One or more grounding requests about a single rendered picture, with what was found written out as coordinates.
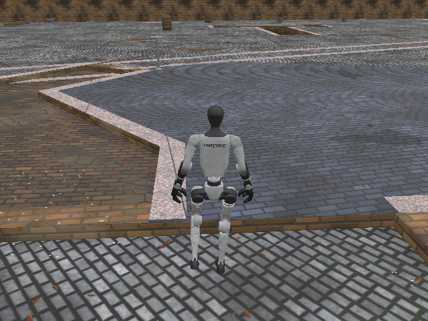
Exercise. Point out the robot left forearm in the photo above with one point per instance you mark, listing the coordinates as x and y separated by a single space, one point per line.
180 177

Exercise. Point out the left robot hand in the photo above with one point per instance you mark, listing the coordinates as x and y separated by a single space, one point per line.
175 193

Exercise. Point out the right robot hand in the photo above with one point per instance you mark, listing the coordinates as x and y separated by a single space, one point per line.
244 193

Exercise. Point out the right robot upper arm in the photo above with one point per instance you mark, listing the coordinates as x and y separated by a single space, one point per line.
239 153

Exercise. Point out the left robot upper arm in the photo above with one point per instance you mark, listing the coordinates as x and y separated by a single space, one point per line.
190 150

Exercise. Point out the robot left shin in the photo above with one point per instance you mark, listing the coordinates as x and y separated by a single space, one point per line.
195 237

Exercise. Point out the left robot foot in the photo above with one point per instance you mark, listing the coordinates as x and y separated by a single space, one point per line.
194 264

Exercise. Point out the robot right forearm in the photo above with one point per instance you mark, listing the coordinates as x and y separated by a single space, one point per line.
246 178

